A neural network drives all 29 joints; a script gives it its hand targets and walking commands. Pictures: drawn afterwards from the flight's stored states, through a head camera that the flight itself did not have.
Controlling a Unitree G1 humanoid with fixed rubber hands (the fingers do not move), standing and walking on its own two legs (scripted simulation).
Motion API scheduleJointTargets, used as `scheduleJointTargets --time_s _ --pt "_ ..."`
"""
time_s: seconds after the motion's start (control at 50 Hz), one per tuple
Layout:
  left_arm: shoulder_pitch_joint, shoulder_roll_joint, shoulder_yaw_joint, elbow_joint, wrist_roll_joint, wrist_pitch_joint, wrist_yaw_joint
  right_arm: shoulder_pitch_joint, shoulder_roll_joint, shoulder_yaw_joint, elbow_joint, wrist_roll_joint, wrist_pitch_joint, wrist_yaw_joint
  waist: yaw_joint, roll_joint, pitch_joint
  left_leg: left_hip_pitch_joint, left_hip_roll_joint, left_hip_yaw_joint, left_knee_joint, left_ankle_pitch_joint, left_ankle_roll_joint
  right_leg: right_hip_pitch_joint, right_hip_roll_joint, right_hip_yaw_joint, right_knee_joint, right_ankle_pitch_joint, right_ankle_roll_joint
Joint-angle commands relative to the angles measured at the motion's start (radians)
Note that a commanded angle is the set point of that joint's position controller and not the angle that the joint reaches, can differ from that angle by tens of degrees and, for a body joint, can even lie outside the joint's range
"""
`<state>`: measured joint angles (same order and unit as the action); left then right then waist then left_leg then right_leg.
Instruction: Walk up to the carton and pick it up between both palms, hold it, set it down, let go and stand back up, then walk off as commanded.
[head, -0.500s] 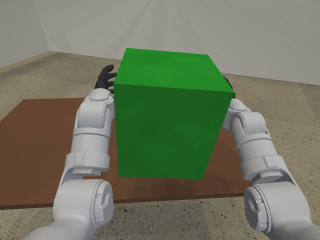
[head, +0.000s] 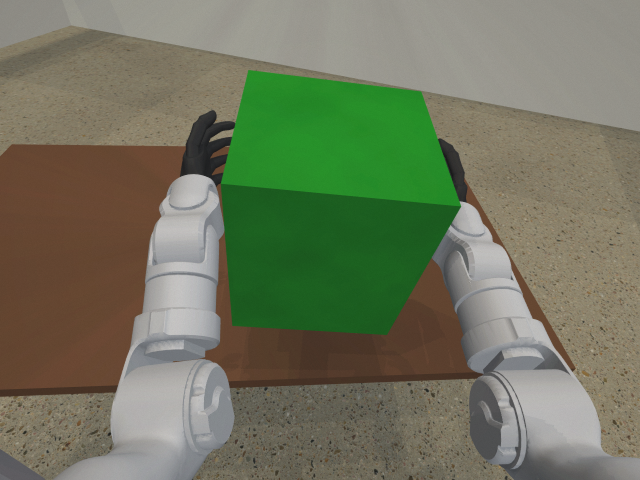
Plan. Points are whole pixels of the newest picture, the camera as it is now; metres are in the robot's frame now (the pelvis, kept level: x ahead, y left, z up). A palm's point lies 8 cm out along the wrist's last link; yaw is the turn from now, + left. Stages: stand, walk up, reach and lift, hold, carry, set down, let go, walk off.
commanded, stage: set down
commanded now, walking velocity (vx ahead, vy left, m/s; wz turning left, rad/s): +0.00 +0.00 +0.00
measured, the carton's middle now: (323, 213) +0.41 +0.02 +0.16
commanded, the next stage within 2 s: none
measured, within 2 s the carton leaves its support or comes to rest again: neither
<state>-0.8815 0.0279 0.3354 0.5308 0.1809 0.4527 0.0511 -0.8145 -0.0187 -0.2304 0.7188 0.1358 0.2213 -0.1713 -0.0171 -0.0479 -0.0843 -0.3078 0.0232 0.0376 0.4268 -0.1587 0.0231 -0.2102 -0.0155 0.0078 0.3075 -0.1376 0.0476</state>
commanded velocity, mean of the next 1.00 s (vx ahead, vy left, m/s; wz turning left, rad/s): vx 0.00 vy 0.00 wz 0.00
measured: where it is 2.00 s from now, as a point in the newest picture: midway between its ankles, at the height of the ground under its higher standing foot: outside the picture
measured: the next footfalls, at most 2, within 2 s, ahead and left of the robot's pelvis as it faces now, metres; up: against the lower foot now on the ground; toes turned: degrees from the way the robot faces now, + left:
none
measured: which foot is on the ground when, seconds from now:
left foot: down 0.00-1.00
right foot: down 0.00-1.00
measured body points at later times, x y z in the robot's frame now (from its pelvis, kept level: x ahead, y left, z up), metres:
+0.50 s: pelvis +0.01 +0.00 +0.00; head +0.00 +0.04 +0.45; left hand +0.43 +0.17 +0.18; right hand +0.42 -0.14 +0.17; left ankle +0.04 +0.10 -0.74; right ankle +0.01 -0.15 -0.74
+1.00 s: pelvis +0.02 +0.00 +0.00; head +0.03 +0.04 +0.45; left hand +0.45 +0.16 +0.13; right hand +0.43 -0.15 +0.12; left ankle +0.04 +0.10 -0.74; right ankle +0.01 -0.15 -0.74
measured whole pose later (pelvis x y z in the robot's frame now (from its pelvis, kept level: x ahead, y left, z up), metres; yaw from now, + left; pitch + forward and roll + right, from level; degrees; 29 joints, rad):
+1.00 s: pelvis +0.02 +0.00 +0.00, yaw +0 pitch +2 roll -2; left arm -0.78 0.02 0.31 0.68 0.18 0.24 0.05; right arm -0.74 0.02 -0.29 0.84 0.03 0.06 -0.14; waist -0.04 -0.05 -0.04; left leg -0.27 0.02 0.03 0.43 -0.19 0.02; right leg -0.16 -0.02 0.00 0.27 -0.15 0.05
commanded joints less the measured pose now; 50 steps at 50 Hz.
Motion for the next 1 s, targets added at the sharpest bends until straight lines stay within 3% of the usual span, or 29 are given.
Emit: scheduleJointTargets --time_s 0.0,0.04,0.06,0.08,0.1,0.14,0.22,0.24,0.26,0.28,0.32,0.34,0.4,0.44,0.48,0.5,0.54,0.6,0.64,0.66,0.7,0.74,0.78,0.8,0.86,0.88,0.9,0.96,0.98 --pt "-0.534 -0.683 -0.577 -0.237 -0.128 -0.040 -0.146 -0.782 0.484 0.415 -0.335 0.035 -0.094 0.096 -0.099 0.142 -0.628 0.658 -0.003 -0.054 0.003 0.575 -0.134 0.176 0.129 -0.110 -0.069 0.191 -0.047" --pt "-0.504 -0.656 -0.536 -0.215 -0.102 -0.027 -0.156 -0.757 0.477 0.396 -0.322 0.037 -0.088 0.095 -0.086 0.132 -0.571 0.631 -0.005 -0.052 -0.003 0.569 -0.129 0.186 0.125 -0.106 -0.074 0.194 -0.045" --pt "-0.448 -0.635 -0.494 -0.179 -0.079 -0.016 -0.164 -0.722 0.470 0.400 -0.288 0.038 -0.078 0.091 -0.081 0.101 -0.514 0.617 -0.011 -0.046 -0.010 0.578 -0.121 0.217 0.121 -0.105 -0.082 0.214 -0.036" --pt "-0.457 -0.653 -0.553 -0.254 -0.097 -0.020 -0.162 -0.727 0.473 0.414 -0.343 0.051 -0.094 0.089 -0.099 0.137 -0.596 0.654 -0.009 -0.059 0.007 0.655 -0.134 0.221 0.122 -0.110 -0.067 0.262 -0.037" --pt "-0.445 -0.659 -0.538 -0.260 -0.102 -0.022 -0.162 -0.759 0.493 0.447 -0.391 0.072 -0.106 0.089 -0.065 0.121 -0.610 0.667 -0.011 -0.057 0.018 0.703 -0.127 0.219 0.125 -0.111 -0.062 0.278 -0.035" --pt "-0.394 -0.663 -0.557 -0.258 -0.104 -0.013 -0.161 -0.739 0.479 0.460 -0.409 0.076 -0.100 0.086 -0.072 0.136 -0.609 0.673 -0.007 -0.059 0.029 0.756 -0.138 0.219 0.126 -0.111 -0.063 0.321 -0.035" --pt "-0.457 -0.676 -0.598 -0.293 -0.120 -0.040 -0.164 -0.721 0.498 0.430 -0.405 0.052 -0.119 0.082 -0.112 0.147 -0.609 0.682 -0.006 -0.063 0.033 0.716 -0.142 0.210 0.120 -0.113 -0.066 0.294 -0.042" --pt "-0.476 -0.669 -0.598 -0.283 -0.121 -0.050 -0.164 -0.720 0.506 0.443 -0.412 0.054 -0.121 0.086 -0.101 0.138 -0.619 0.675 -0.009 -0.056 0.031 0.711 -0.140 0.209 0.119 -0.119 -0.062 0.307 -0.036" --pt "-0.509 -0.690 -0.605 -0.306 -0.130 -0.062 -0.162 -0.711 0.500 0.409 -0.369 0.048 -0.120 0.089 -0.125 0.150 -0.603 0.689 -0.003 -0.058 0.022 0.692 -0.149 0.174 0.119 -0.121 -0.064 0.268 -0.040" --pt "-0.511 -0.662 -0.572 -0.233 -0.120 -0.064 -0.164 -0.724 0.488 0.381 -0.343 0.026 -0.117 0.089 -0.118 0.137 -0.572 0.658 -0.003 -0.060 0.013 0.638 -0.142 0.175 0.117 -0.117 -0.077 0.229 -0.043" --pt "-0.524 -0.666 -0.567 -0.196 -0.107 -0.077 -0.167 -0.730 0.507 0.370 -0.333 0.011 -0.128 0.092 -0.112 0.150 -0.540 0.625 -0.010 -0.051 0.000 0.570 -0.135 0.170 0.111 -0.114 -0.079 0.214 -0.047" --pt "-0.520 -0.652 -0.552 -0.183 -0.110 -0.083 -0.171 -0.713 0.501 0.356 -0.318 -0.003 -0.125 0.090 -0.126 0.130 -0.537 0.634 -0.010 -0.049 0.004 0.565 -0.130 0.170 0.111 -0.117 -0.078 0.223 -0.043" --pt "-0.500 -0.612 -0.483 -0.057 -0.073 -0.092 -0.191 -0.703 0.495 0.307 -0.238 -0.049 -0.127 0.098 -0.114 0.110 -0.468 0.566 -0.016 -0.034 -0.032 0.411 -0.112 0.185 0.100 -0.112 -0.091 0.163 -0.043" --pt "-0.474 -0.565 -0.386 0.067 -0.021 -0.094 -0.219 -0.686 0.489 0.235 -0.151 -0.110 -0.117 0.106 -0.102 0.046 -0.327 0.454 -0.026 -0.016 -0.091 0.210 -0.073 0.200 0.084 -0.109 -0.097 0.092 -0.033" --pt "-0.514 -0.549 -0.343 0.067 -0.007 -0.117 -0.233 -0.658 0.532 0.213 -0.111 -0.152 -0.122 0.115 -0.079 0.033 -0.303 0.394 -0.030 -0.004 -0.122 0.103 -0.056 0.218 0.072 -0.106 -0.082 0.050 -0.025" --pt "-0.536 -0.552 -0.336 0.075 -0.013 -0.133 -0.233 -0.699 0.541 0.232 -0.134 -0.151 -0.135 0.121 -0.074 0.051 -0.309 0.390 -0.036 0.001 -0.127 0.102 -0.052 0.211 0.068 -0.104 -0.080 0.053 -0.021" --pt "-0.629 -0.588 -0.397 0.009 -0.058 -0.178 -0.218 -0.773 0.594 0.281 -0.182 -0.130 -0.170 0.129 -0.061 0.080 -0.423 0.446 -0.032 0.000 -0.095 0.217 -0.067 0.213 0.073 -0.105 -0.060 0.130 -0.015" --pt "-0.710 -0.658 -0.507 -0.018 -0.129 -0.244 -0.185 -0.856 0.637 0.317 -0.275 -0.131 -0.216 0.125 -0.074 0.093 -0.637 0.495 -0.021 -0.013 -0.047 0.354 -0.090 0.173 0.090 -0.112 -0.038 0.218 -0.016" --pt "-0.730 -0.684 -0.537 -0.022 -0.138 -0.273 -0.157 -0.841 0.646 0.336 -0.249 -0.122 -0.222 0.129 -0.072 0.127 -0.687 0.517 -0.016 -0.016 -0.035 0.379 -0.111 0.138 0.091 -0.115 -0.042 0.199 -0.022" --pt "-0.681 -0.669 -0.513 0.040 -0.125 -0.267 -0.158 -0.797 0.623 0.297 -0.198 -0.140 -0.213 0.128 -0.093 0.128 -0.639 0.513 -0.020 -0.015 -0.037 0.359 -0.107 0.135 0.090 -0.111 -0.051 0.199 -0.027" --pt "-0.620 -0.616 -0.455 0.112 -0.080 -0.260 -0.163 -0.724 0.595 0.253 -0.109 -0.171 -0.201 0.133 -0.087 0.115 -0.562 0.508 -0.015 -0.013 -0.052 0.332 -0.101 0.152 0.084 -0.109 -0.056 0.180 -0.026" --pt "-0.591 -0.584 -0.424 0.128 -0.046 -0.250 -0.180 -0.658 0.571 0.208 -0.036 -0.189 -0.189 0.133 -0.100 0.110 -0.426 0.473 -0.021 -0.002 -0.076 0.272 -0.098 0.166 0.081 -0.108 -0.064 0.148 -0.025" --pt "-0.564 -0.558 -0.377 0.138 -0.026 -0.238 -0.199 -0.628 0.584 0.211 -0.041 -0.196 -0.184 0.132 -0.086 0.079 -0.407 0.463 -0.024 0.001 -0.083 0.283 -0.083 0.188 0.074 -0.099 -0.061 0.176 -0.014" --pt "-0.560 -0.535 -0.343 0.179 -0.018 -0.239 -0.209 -0.655 0.584 0.206 -0.069 -0.204 -0.185 0.133 -0.063 0.050 -0.386 0.410 -0.032 0.011 -0.091 0.225 -0.067 0.211 0.067 -0.090 -0.055 0.178 -0.008" --pt "-0.612 -0.575 -0.389 0.117 -0.056 -0.273 -0.210 -0.709 0.614 0.249 -0.131 -0.184 -0.212 0.127 -0.077 0.063 -0.502 0.446 -0.029 0.006 -0.067 0.337 -0.077 0.232 0.069 -0.090 -0.037 0.272 -0.002" --pt "-0.657 -0.617 -0.438 0.036 -0.085 -0.296 -0.196 -0.749 0.645 0.274 -0.197 -0.170 -0.236 0.125 -0.079 0.083 -0.617 0.473 -0.027 0.006 -0.039 0.433 -0.092 0.232 0.076 -0.093 -0.017 0.337 -0.007" --pt "-0.684 -0.617 -0.468 0.026 -0.098 -0.320 -0.189 -0.729 0.665 0.299 -0.182 -0.168 -0.239 0.125 -0.089 0.100 -0.653 0.481 -0.027 0.003 -0.025 0.456 -0.099 0.236 0.072 -0.084 -0.018 0.364 -0.006" --pt "-0.671 -0.622 -0.472 0.094 -0.091 -0.340 -0.179 -0.708 0.665 0.270 -0.153 -0.194 -0.248 0.122 -0.097 0.119 -0.693 0.468 -0.025 0.000 -0.015 0.457 -0.103 0.213 0.071 -0.083 -0.018 0.374 -0.017" --pt "-0.648 -0.644 -0.485 0.096 -0.087 -0.339 -0.177 -0.696 0.659 0.260 -0.138 -0.195 -0.253 0.120 -0.116 0.136 -0.670 0.474 -0.024 -0.002 -0.013 0.484 -0.114 0.201 0.074 -0.086 -0.011 0.391 -0.013"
